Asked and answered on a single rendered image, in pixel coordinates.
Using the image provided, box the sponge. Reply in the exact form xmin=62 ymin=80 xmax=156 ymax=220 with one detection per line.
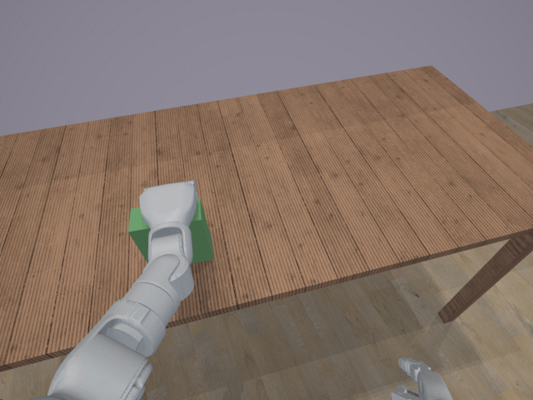
xmin=128 ymin=198 xmax=214 ymax=263

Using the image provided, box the table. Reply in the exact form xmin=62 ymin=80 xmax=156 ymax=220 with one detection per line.
xmin=0 ymin=66 xmax=533 ymax=400

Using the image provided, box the robot left upper arm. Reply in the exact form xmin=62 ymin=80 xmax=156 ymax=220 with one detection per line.
xmin=29 ymin=332 xmax=152 ymax=400

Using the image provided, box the left robot hand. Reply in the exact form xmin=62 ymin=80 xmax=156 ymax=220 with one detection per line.
xmin=139 ymin=180 xmax=198 ymax=230

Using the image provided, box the right robot hand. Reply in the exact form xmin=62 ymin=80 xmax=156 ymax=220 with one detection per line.
xmin=391 ymin=357 xmax=453 ymax=400

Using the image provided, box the robot left forearm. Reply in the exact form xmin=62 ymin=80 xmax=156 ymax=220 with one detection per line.
xmin=47 ymin=222 xmax=194 ymax=396

